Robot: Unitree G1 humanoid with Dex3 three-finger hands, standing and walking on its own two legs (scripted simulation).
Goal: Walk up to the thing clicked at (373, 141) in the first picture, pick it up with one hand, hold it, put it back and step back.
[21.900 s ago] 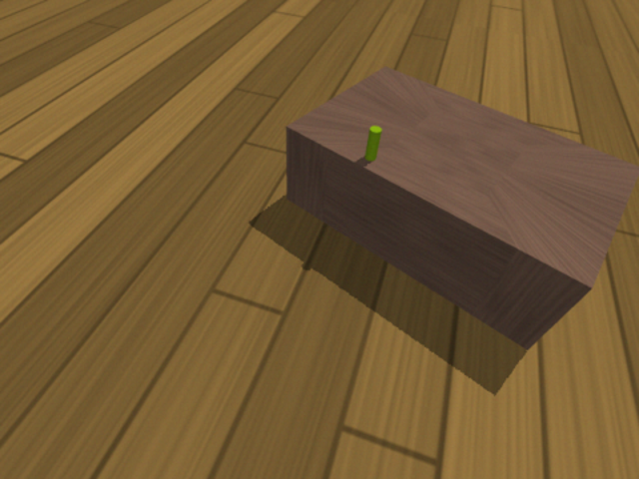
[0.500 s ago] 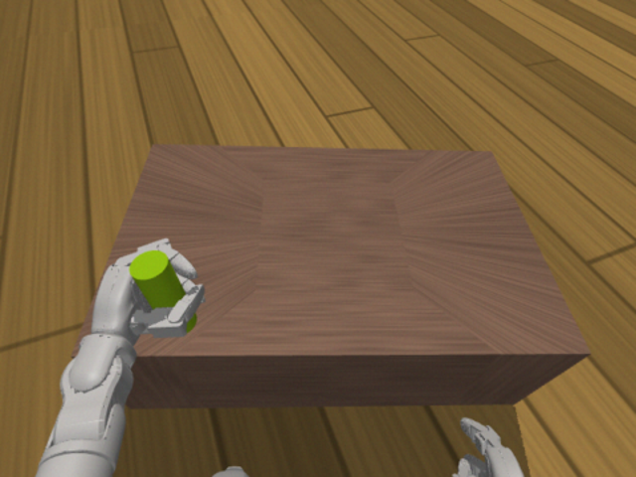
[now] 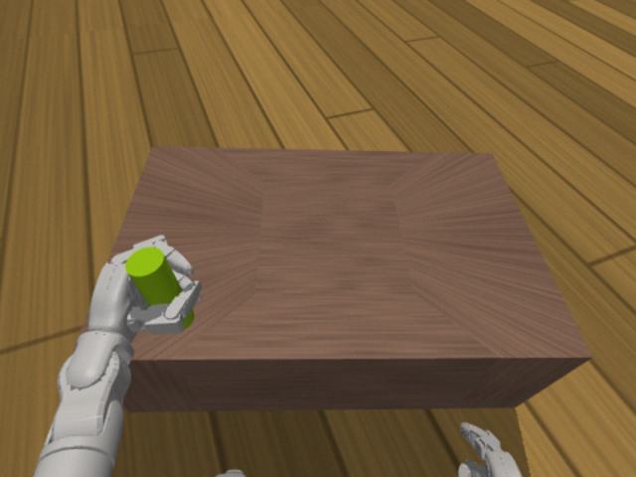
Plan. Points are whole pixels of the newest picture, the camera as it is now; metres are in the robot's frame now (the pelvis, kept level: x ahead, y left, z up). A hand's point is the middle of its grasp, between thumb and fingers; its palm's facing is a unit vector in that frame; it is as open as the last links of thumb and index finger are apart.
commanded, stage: hold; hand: left
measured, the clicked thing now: (163, 292) +0.32 +0.18 +0.06
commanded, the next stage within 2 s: crouch in 0.06 s
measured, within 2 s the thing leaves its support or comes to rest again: neither
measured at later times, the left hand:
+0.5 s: hand (190, 303) +0.34 +0.16 +0.00, palm faces -0.05 -1.00 +0.03, open 5.4 cm
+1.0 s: hand (216, 300) +0.41 +0.15 -0.12, palm faces -0.04 -1.00 +0.01, open 5.4 cm
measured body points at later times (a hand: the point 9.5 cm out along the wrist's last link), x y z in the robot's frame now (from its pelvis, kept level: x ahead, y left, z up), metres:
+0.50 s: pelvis -0.02 +0.00 -0.02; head +0.06 +0.01 +0.42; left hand +0.34 +0.22 +0.00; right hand +0.12 -0.25 -0.13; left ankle +0.03 +0.15 -0.70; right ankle +0.00 -0.14 -0.70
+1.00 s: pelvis -0.03 +0.00 -0.13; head +0.12 +0.02 +0.30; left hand +0.41 +0.21 -0.12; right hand +0.04 -0.25 -0.25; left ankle +0.03 +0.15 -0.70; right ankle +0.00 -0.14 -0.70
